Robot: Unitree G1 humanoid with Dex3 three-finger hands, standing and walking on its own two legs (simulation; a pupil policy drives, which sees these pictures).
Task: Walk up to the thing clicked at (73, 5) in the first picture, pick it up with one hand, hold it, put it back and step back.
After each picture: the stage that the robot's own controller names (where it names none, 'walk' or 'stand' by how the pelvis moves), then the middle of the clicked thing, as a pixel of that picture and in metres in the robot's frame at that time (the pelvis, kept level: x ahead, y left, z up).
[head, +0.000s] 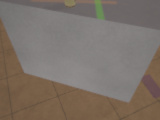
stand; out of the picture +0.95 +0.09 +0.06
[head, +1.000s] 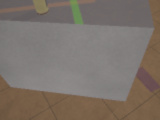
walk; (40, 1) +0.81 +0.24 +0.07
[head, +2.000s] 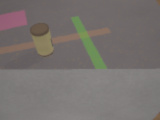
walk; (42, 40) +0.49 +0.18 +0.10
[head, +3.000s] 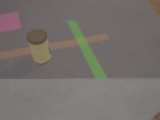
stand; (39, 48) +0.46 +0.17 +0.08
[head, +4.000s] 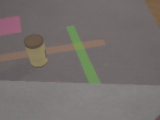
stand; (36, 52) +0.46 +0.19 +0.07
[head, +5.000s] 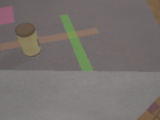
stand; (29, 40) +0.49 +0.22 +0.07
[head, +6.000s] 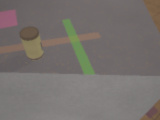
stand; (32, 44) +0.49 +0.22 +0.07
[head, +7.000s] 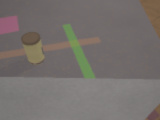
stand; (33, 49) +0.48 +0.21 +0.06
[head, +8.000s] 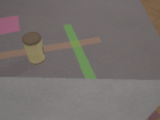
stand; (34, 49) +0.48 +0.20 +0.06
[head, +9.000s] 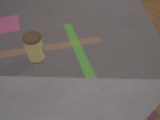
rise first; (34, 48) +0.49 +0.20 +0.06
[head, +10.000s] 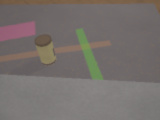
rise first; (46, 50) +0.49 +0.21 +0.07
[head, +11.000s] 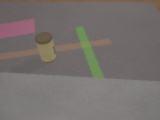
go down; (46, 48) +0.50 +0.20 +0.07
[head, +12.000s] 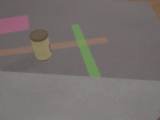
go down; (41, 46) +0.50 +0.19 +0.08
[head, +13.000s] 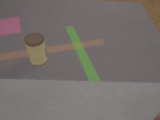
go down; (36, 50) +0.47 +0.19 +0.08
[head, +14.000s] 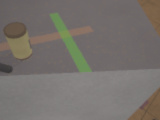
close in; (19, 42) +0.47 +0.20 +0.10
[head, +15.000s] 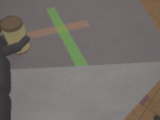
close; (16, 36) +0.49 +0.21 +0.11
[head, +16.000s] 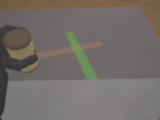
lift; (23, 52) +0.34 +0.18 +0.22
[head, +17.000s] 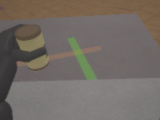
lift; (33, 48) +0.34 +0.15 +0.25
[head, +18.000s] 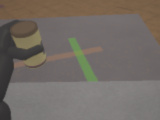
hold; (30, 45) +0.34 +0.16 +0.26
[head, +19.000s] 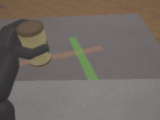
crouch; (35, 44) +0.34 +0.15 +0.26
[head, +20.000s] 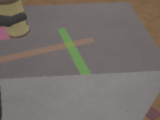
crouch; (13, 16) +0.45 +0.20 +0.27
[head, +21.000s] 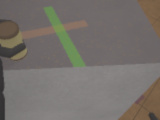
lower; (12, 42) +0.46 +0.21 +0.10
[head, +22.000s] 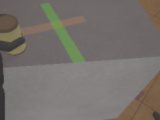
lower; (11, 36) +0.47 +0.20 +0.12
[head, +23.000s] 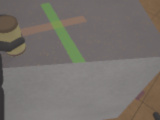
lower; (11, 37) +0.47 +0.20 +0.11
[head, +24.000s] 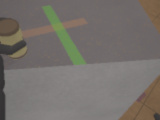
lower; (12, 40) +0.46 +0.20 +0.11
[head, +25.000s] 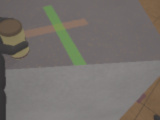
loosen; (15, 40) +0.46 +0.20 +0.11
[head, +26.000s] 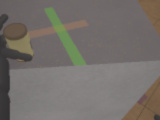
withdraw; (20, 44) +0.45 +0.19 +0.11
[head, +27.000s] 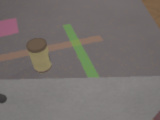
sink last; (40, 56) +0.44 +0.18 +0.09
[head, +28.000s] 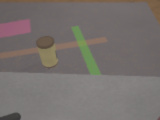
stand; (47, 52) +0.47 +0.18 +0.08
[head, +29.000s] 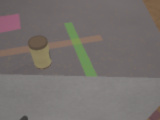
stand; (40, 53) +0.45 +0.18 +0.07
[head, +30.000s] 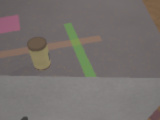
stand; (39, 54) +0.45 +0.19 +0.07
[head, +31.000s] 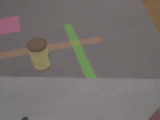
stand; (40, 55) +0.44 +0.19 +0.07
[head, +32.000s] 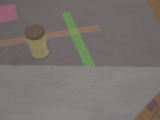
walk; (38, 43) +0.48 +0.18 +0.07
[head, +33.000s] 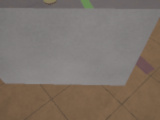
walk; out of the picture +0.77 +0.19 +0.09
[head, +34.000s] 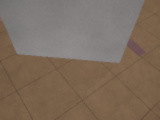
stand; out of the picture +1.14 +0.14 +0.09
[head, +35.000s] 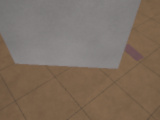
stand; out of the picture +1.11 +0.15 +0.08
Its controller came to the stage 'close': yes
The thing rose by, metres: 0.20
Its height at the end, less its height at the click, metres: +0.00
